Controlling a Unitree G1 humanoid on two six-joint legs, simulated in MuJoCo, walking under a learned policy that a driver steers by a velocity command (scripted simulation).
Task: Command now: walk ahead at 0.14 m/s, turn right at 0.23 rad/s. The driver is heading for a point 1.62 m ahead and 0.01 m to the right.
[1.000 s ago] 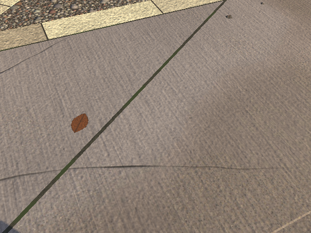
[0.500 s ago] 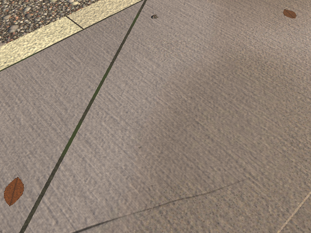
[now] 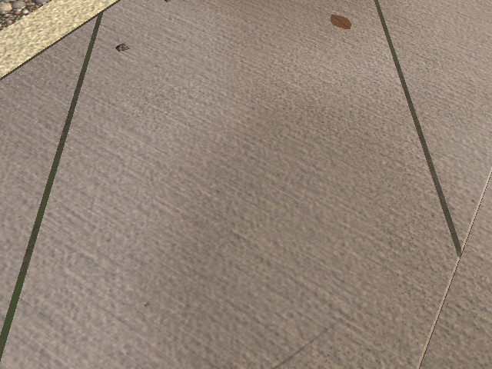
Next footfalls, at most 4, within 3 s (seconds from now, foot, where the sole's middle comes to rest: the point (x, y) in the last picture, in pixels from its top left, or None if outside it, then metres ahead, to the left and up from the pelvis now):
0.22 right None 0.09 -0.12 -0.78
2.04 left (225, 354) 0.48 0.04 -0.78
2.58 right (284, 250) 0.79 -0.13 -0.78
3.00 left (221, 241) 0.82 0.07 -0.78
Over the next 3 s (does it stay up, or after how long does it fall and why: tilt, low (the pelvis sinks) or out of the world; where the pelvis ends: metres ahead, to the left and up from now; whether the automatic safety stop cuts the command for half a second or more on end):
stays up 0.74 -0.05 0.00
